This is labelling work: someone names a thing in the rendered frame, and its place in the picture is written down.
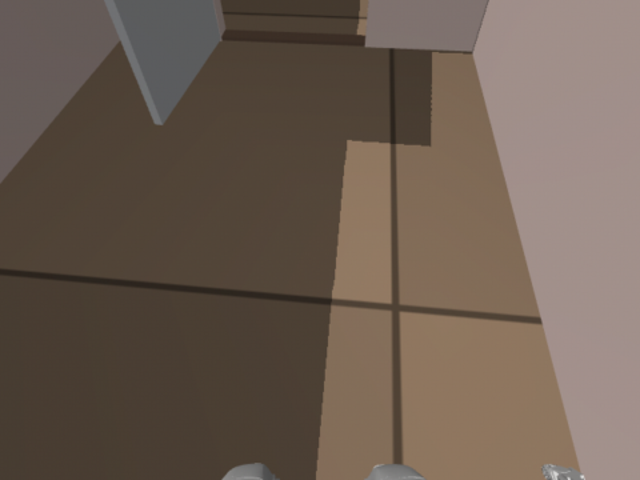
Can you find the right robot hand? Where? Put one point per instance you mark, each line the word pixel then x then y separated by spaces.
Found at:
pixel 554 472

